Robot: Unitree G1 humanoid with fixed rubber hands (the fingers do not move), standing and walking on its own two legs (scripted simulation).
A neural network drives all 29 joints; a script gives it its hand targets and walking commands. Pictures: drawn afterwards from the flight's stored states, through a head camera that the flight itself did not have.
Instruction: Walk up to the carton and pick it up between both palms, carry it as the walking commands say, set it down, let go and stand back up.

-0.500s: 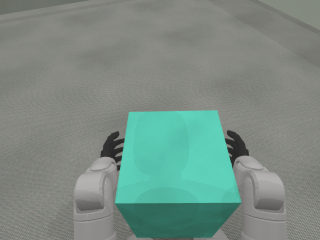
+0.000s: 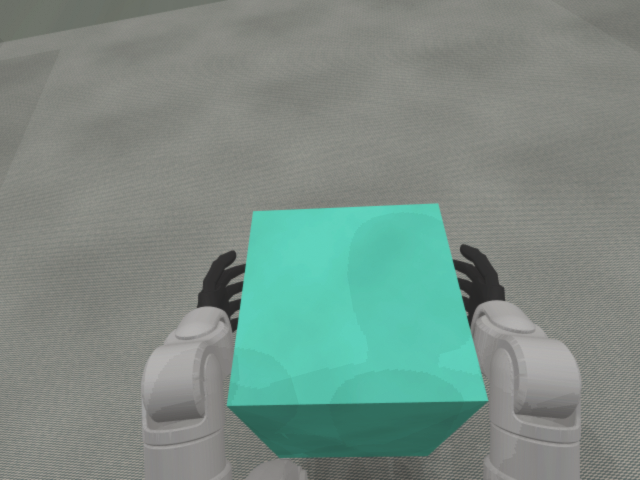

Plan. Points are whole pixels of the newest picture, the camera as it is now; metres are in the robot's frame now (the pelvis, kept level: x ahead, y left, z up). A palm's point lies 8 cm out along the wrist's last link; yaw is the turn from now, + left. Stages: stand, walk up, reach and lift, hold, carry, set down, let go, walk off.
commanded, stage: carry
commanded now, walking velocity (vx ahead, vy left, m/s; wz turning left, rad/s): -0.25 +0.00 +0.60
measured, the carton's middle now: (349, 346) +0.27 -0.02 +0.01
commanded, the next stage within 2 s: none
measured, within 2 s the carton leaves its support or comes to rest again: neither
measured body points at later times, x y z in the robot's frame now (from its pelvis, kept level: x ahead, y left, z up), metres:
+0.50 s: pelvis -0.18 +0.02 -0.01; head -0.15 +0.03 +0.44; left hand +0.05 +0.25 +0.07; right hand +0.14 -0.03 +0.07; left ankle -0.07 +0.14 -0.74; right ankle -0.20 -0.12 -0.72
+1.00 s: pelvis -0.36 -0.01 -0.02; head -0.34 +0.01 +0.43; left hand -0.24 +0.28 +0.04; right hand -0.05 +0.05 +0.05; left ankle -0.40 +0.10 -0.74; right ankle -0.26 -0.11 -0.69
